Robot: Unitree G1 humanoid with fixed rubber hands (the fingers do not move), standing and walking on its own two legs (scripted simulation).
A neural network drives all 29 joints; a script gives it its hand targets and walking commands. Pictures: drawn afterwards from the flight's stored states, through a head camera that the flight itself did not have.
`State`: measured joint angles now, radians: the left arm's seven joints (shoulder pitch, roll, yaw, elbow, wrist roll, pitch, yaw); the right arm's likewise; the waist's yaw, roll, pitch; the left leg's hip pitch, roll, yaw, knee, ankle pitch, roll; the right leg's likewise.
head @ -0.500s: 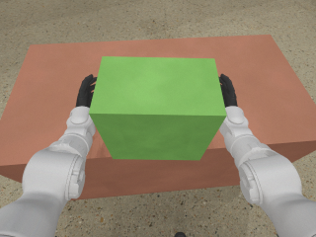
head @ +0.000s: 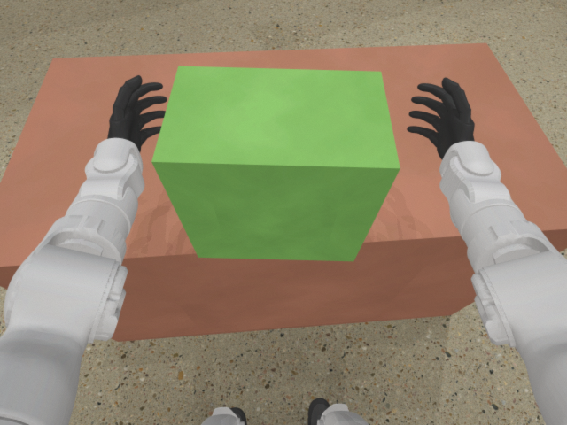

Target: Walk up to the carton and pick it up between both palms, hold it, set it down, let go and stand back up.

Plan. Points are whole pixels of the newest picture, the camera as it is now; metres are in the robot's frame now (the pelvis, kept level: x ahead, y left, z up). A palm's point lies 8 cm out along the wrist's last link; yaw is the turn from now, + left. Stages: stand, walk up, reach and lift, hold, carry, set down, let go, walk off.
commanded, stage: set down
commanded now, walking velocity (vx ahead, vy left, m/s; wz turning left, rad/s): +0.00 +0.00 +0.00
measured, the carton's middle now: (277, 176) +0.46 +0.02 +0.04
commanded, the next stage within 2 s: none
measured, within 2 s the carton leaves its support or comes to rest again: neither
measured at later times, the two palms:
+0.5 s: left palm (68, 76) +0.47 +0.25 +0.20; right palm (482, 76) +0.48 -0.22 +0.20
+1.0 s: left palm (85, 152) +0.41 +0.24 +0.14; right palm (462, 159) +0.41 -0.21 +0.13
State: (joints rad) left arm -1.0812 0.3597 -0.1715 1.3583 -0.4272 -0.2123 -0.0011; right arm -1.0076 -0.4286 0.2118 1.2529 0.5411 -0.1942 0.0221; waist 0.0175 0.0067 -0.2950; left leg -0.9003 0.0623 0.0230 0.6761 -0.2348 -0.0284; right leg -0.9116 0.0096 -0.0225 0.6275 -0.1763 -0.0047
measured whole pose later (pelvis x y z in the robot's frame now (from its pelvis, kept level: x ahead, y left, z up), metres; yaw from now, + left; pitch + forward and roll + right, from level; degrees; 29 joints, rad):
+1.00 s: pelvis +0.03 +0.00 +0.04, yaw +1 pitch +4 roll -1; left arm -0.63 0.35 0.06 0.77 -0.25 0.13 -0.03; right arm -0.57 -0.34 0.06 0.75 0.40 0.03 -0.06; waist 0.00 0.01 -0.06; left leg -0.28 0.05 0.02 0.40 -0.19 -0.03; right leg -0.28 0.01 -0.04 0.35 -0.14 -0.01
